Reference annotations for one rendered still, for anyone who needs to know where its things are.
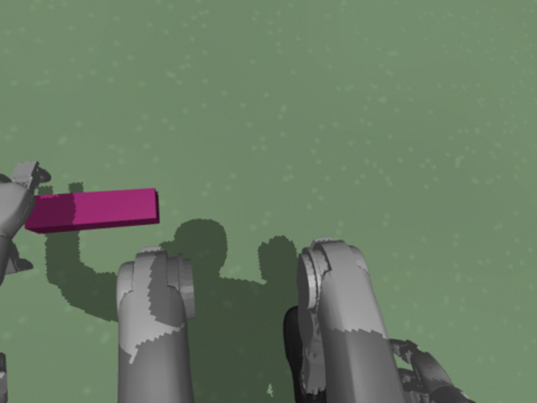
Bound right robot hand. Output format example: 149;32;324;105
389;339;455;403

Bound right robot arm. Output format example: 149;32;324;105
429;386;476;403

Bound left robot hand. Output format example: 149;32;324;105
0;161;51;275

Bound right robot foot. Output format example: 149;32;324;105
283;306;326;403

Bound carton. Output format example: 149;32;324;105
24;188;159;234

